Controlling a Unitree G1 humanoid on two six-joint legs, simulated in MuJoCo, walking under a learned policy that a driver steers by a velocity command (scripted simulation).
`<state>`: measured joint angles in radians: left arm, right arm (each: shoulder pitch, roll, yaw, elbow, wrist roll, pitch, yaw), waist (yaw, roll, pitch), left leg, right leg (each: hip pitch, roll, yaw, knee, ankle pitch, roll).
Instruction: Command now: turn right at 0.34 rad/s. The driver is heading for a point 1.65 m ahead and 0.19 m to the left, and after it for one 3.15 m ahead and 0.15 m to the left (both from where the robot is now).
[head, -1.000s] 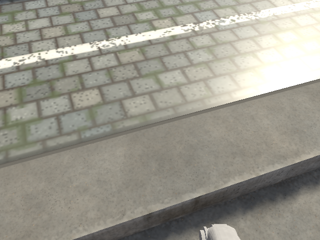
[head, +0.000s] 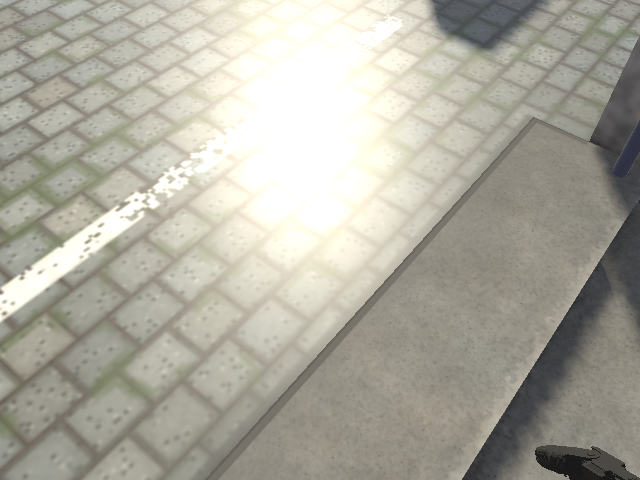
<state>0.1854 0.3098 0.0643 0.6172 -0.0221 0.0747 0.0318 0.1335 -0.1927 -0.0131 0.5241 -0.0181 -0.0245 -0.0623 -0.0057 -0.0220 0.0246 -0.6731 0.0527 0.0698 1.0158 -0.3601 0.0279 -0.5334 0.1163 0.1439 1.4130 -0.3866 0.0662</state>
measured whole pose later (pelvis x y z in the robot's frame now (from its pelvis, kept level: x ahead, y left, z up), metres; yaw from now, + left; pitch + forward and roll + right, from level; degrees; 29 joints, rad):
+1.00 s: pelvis +0.25 +0.01 +0.00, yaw -3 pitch +2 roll +1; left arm 0.42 0.19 0.02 0.92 -0.02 -0.07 -0.02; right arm 0.11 -0.20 -0.02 0.73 -0.01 -0.09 0.03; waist -0.01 -0.01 -0.02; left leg -0.62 0.01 0.16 1.01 -0.43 0.09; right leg -0.34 0.04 0.16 1.34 -0.22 -0.09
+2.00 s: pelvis +0.71 +0.01 +0.06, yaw -2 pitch +2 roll -1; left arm 0.23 0.21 0.02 0.86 0.02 -0.03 0.02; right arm 0.11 -0.20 -0.02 0.87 -0.01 -0.02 -0.02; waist 0.02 -0.01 -0.02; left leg -0.40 0.02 -0.02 0.56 -0.20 0.00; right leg -0.23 0.01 -0.05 0.53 -0.33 0.00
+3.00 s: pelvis +0.86 +0.04 +0.08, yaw -2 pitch +1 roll +1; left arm 0.13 0.24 0.08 0.90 -0.02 -0.08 0.00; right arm 0.41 -0.18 -0.02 1.09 -0.01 -0.08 0.00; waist -0.06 -0.03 -0.02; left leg 0.00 -0.05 0.04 0.23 -0.25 0.05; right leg -0.66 -0.12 0.00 0.91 -0.11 -0.02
